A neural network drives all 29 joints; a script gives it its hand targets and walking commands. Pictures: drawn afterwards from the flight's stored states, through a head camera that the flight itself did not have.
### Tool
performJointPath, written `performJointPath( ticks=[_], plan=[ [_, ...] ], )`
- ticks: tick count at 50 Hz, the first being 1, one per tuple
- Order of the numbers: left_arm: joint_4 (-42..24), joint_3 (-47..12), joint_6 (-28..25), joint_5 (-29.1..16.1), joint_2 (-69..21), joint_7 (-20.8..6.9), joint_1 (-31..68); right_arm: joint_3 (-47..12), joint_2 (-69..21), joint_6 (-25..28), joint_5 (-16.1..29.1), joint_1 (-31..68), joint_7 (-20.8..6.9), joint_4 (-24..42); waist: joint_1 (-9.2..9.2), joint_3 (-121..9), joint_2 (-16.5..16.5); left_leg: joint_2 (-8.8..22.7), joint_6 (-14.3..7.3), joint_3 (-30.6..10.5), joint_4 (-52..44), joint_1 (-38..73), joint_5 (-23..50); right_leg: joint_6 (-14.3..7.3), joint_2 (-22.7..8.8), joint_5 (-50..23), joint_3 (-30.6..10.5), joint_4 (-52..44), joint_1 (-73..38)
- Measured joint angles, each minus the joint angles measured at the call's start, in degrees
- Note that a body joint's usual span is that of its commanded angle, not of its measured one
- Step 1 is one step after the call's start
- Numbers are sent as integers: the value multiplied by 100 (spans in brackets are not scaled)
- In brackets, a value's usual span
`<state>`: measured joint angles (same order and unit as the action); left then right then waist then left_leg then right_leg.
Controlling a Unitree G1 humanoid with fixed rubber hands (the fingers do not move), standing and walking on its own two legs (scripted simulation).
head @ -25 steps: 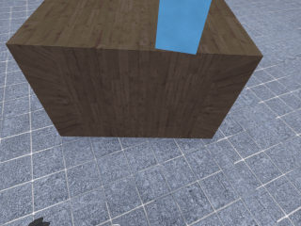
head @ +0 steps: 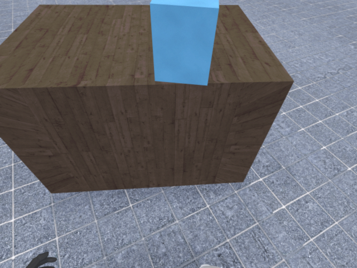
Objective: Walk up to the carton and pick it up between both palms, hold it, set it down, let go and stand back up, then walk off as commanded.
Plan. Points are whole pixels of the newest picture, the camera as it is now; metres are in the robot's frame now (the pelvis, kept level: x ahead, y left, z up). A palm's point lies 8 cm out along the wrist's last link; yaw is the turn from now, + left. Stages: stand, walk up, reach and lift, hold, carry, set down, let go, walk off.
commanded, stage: walk up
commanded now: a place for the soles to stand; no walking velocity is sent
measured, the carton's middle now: (186, 30) +0.85 -0.03 +0.14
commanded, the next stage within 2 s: none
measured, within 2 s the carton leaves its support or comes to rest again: neither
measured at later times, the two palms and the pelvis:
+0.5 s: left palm (29, 238) +0.22 +0.35 -0.09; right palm out of the picture +0.14 -0.29 -0.05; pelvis +0.10 +0.04 +0.01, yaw +0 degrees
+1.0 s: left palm (77, 199) +0.31 +0.26 -0.07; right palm (324, 219) +0.26 -0.38 -0.08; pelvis +0.20 -0.05 +0.01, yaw -3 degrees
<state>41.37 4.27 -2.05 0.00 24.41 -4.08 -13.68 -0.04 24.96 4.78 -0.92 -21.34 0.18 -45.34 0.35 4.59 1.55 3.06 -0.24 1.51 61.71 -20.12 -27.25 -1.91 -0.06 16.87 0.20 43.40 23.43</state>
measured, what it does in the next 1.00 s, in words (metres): walks ahead: left foot, then right foot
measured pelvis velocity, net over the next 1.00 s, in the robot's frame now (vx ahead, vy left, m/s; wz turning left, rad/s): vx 0.20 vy -0.05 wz -0.05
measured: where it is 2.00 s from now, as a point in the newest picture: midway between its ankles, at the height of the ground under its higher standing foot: (192, 254)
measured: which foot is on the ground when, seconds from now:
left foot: up 0.00-0.28, down 0.30-0.78, up 0.80-1.00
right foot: down 0.00-0.34, up 0.36-0.74, down 0.76-1.00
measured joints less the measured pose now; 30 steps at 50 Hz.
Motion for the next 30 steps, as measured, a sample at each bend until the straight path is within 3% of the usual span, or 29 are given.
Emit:
performJointPath(
  ticks=[7,10,13,15,17,22,26,30],
  plan=[
    [0,-1,1,0,-27,13,-2,1,3,0,0,297,0,4,256,-3,-10,2,-9,-11,-317,-540,688,-39,32,89,8,-268,-306],
    [0,-1,1,0,-27,13,-30,1,4,0,1,334,0,4,317,-13,-12,2,-10,-12,-636,-545,541,-38,64,179,9,-281,-343],
    [0,-2,1,0,-26,3,-60,1,5,0,1,345,0,5,337,-14,-15,4,-10,-15,-1274,-536,176,-31,71,279,17,-281,-342],
    [1,-3,33,1,-26,-5,-68,1,7,17,1,342,0,7,325,-20,-19,0,-10,-18,-2079,-420,499,4,75,350,19,-267,-340],
    [5,-3,87,1,-25,-6,-66,4,0,97,1,340,16,3,226,12,46,-78,-7,2,-2232,-359,1341,-19,-2,444,7,-76,-336],
    [1,-12,178,1,31,-5,-67,3,1,140,1,171,98,0,-49,-62,62,-13,-48,-7,-2206,55,888,-29,35,717,9,1208,-8],
    [1,37,178,0,243,-26,-67,2,1,142,1,39,113,1,-274,-58,191,25,-42,-3,-2381,280,828,-18,-106,719,6,1232,307],
    [0,77,182,0,299,-67,-55,1,0,150,0,-180,115,-1,-384,-59,254,25,15,-2,-2445,340,736,-16,-204,719,6,1233,599]
  ],
)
